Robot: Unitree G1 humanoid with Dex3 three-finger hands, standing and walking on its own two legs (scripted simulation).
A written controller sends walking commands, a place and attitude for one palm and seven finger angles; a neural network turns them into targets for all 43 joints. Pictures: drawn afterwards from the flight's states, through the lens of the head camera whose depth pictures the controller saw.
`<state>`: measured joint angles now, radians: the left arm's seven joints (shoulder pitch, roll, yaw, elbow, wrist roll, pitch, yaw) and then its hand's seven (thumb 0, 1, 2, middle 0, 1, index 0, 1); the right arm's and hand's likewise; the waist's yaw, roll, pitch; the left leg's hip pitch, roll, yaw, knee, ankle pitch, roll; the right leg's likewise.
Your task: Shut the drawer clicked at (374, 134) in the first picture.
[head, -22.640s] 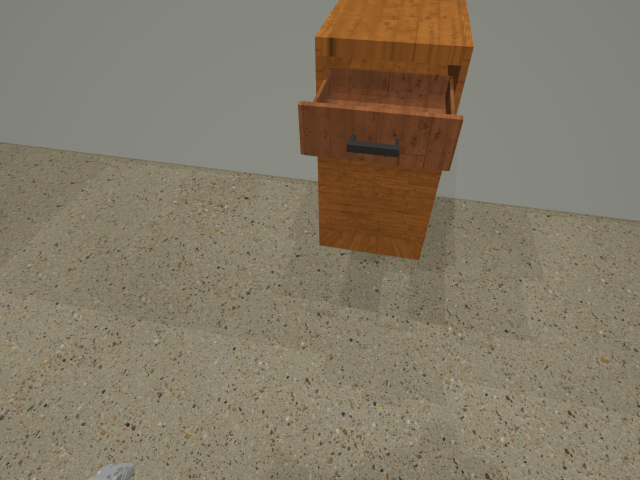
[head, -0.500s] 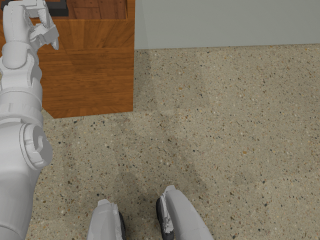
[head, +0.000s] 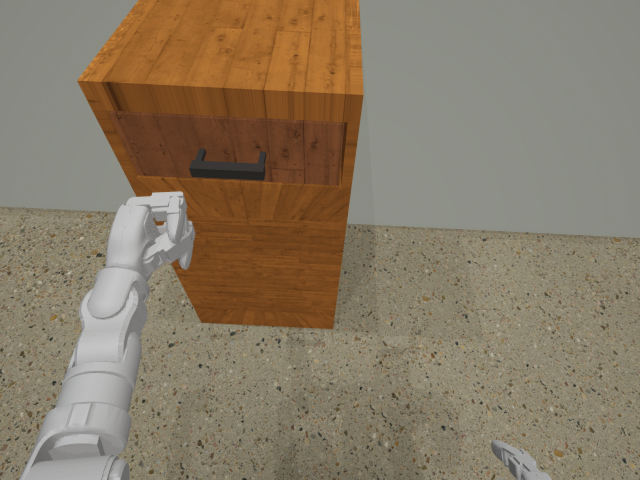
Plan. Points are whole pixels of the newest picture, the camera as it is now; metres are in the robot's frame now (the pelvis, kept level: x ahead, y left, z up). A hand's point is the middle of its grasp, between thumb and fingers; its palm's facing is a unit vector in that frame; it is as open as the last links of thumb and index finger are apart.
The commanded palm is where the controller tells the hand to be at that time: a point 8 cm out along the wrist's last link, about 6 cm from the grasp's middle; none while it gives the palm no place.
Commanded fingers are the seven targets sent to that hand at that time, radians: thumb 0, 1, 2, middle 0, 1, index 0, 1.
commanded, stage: draw the hand back to the body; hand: left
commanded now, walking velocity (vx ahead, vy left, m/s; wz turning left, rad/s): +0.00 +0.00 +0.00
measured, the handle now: (230, 162) +0.62 +0.15 +0.01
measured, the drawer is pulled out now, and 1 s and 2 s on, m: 0.00 0.00 0.00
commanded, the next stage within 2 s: step back with the hand held close in 0.94 s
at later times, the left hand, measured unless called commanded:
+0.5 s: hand (77, 331) +0.24 +0.21 +0.16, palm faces +0.27 -0.92 -0.29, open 3.3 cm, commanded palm +0.19 +0.26 +0.18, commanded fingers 0.00 0.90 0.90 -1.40 -1.60 -1.40 -1.60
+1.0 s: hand out of the picture +0.16 +0.23 +0.19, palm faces +0.43 -0.82 -0.39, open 3.2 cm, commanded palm +0.11 +0.27 +0.22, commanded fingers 0.00 0.90 0.90 -1.40 -1.60 -1.40 -1.60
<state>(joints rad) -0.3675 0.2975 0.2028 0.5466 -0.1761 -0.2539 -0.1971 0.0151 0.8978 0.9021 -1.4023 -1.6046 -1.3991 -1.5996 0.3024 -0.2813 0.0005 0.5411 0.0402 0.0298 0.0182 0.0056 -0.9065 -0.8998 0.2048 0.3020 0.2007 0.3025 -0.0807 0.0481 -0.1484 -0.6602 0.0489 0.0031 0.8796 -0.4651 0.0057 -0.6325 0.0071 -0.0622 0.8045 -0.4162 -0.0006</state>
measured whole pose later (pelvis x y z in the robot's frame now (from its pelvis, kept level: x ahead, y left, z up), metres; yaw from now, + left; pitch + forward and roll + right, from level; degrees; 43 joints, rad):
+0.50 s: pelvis -0.01 +0.00 +0.04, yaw +0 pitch -3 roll +0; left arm 0.20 0.29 0.13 -0.11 -0.06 -0.04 0.08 0.02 0.90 0.90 -1.40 -1.60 -1.40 -1.60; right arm 0.18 -0.23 0.07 0.58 0.02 -0.02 -0.08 0.01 -0.90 -0.90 0.21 0.30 0.20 0.30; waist 0.03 0.06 -0.01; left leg -0.14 0.01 0.03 0.49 -0.29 0.01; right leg -0.15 -0.02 -0.04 0.47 -0.27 0.00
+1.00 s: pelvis -0.02 -0.01 +0.04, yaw +1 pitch -6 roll -1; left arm 0.50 0.30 0.27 -0.41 -0.05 -0.09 0.10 0.01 0.89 0.90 -1.41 -1.60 -1.41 -1.60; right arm 0.20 -0.23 0.03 0.63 0.00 -0.12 -0.10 0.01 -0.90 -0.90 0.21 0.30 0.20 0.30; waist 0.07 0.08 0.03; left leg -0.09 0.03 0.01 0.45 -0.26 -0.01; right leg -0.07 0.00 -0.06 0.41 -0.24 -0.01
